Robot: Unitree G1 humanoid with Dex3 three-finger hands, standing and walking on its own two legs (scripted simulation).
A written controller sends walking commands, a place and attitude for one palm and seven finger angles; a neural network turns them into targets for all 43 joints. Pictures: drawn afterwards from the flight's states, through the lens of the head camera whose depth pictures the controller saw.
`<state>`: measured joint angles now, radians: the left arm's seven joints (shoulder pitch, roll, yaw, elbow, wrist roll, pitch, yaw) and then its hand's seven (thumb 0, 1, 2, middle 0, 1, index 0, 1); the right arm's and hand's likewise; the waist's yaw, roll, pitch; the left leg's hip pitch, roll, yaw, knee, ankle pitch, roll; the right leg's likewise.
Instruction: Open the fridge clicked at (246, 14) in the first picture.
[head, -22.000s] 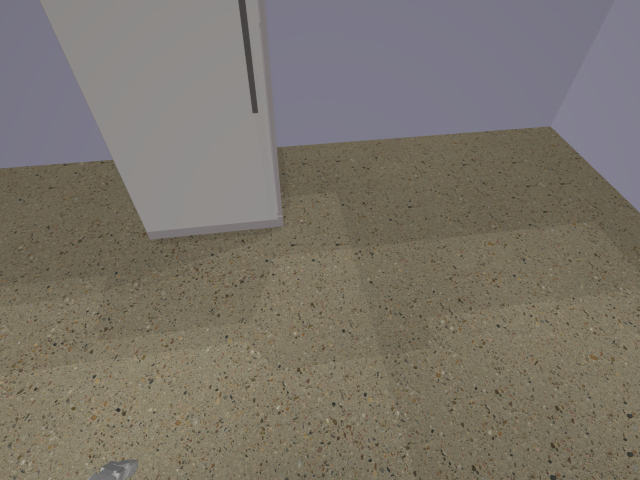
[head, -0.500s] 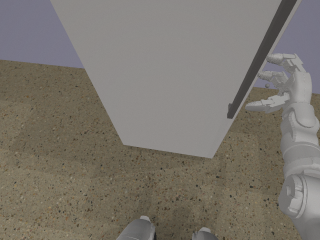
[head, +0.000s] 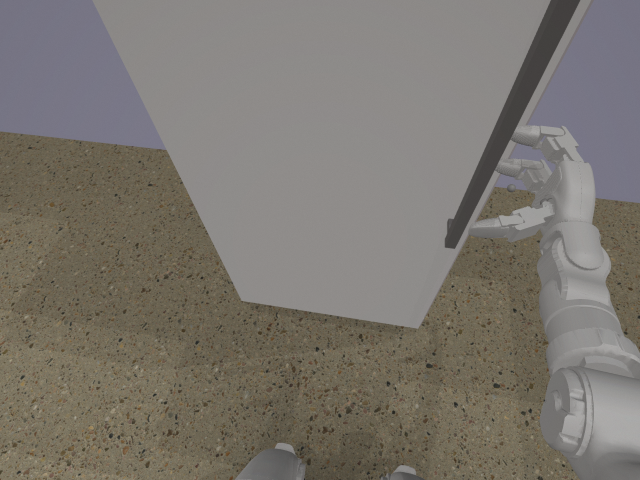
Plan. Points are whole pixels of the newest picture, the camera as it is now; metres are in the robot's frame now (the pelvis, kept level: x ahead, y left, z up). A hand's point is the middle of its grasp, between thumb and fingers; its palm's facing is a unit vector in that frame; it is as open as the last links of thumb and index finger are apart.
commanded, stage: slide the fingers in behind the handle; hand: right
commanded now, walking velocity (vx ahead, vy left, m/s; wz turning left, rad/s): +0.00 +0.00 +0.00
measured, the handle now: (499, 126) +0.53 -0.13 +0.14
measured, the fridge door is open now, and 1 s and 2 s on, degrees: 0 0 0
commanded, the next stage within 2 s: grip the handle and tug to test in 1.36 s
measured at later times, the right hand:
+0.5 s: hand (493, 186) +0.48 -0.13 +0.09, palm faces +0.01 +1.00 -0.01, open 14.0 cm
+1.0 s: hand (476, 183) +0.48 -0.11 +0.09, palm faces +0.02 +1.00 +0.00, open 14.0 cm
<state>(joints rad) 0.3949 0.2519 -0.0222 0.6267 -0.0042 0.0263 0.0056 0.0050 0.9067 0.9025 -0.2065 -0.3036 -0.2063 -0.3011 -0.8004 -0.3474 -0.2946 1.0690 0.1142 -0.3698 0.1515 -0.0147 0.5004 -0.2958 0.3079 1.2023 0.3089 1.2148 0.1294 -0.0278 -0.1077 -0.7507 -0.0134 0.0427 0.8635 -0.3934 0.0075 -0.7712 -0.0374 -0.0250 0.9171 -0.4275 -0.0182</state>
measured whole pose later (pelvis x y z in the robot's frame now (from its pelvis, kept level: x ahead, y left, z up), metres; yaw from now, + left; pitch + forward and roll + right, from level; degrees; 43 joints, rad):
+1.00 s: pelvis +0.00 +0.01 +0.00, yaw +0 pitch +15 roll +1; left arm 0.39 0.25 -0.01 0.64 0.00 0.02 0.00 0.01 0.91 0.90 -0.21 -0.30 -0.21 -0.30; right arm -0.78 -0.27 -0.27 1.04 0.10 -0.39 0.06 -0.01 0.50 -0.30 0.30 1.20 0.30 1.20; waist 0.12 -0.03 -0.10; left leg -0.73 -0.02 0.04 0.86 -0.39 0.02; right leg -0.73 -0.04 -0.03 0.88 -0.41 0.00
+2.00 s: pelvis +0.00 +0.01 +0.00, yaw +0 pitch +15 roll +1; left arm 0.38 0.25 -0.01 0.64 0.01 0.02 -0.01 0.01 0.91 0.90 -0.21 -0.30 -0.21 -0.30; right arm -0.80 -0.25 -0.25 1.05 0.08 -0.39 0.02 0.00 -0.36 -0.67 0.39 1.32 0.39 1.33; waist 0.13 -0.03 -0.10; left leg -0.73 -0.01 0.03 0.86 -0.39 0.02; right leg -0.74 -0.03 -0.03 0.89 -0.42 -0.01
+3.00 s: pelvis +0.04 +0.01 +0.02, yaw +2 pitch +15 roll +0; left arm 0.38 0.24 0.01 0.58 0.00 0.03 -0.02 0.01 0.91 0.90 -0.20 -0.30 -0.20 -0.30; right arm -0.52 -0.20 -0.22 0.69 0.13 -0.28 0.02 0.01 -0.80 -0.80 0.31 1.36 0.31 1.37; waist 0.11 -0.04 -0.12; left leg -0.64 -0.03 0.00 0.78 -0.40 0.02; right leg -0.63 -0.04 -0.06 0.80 -0.43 -0.01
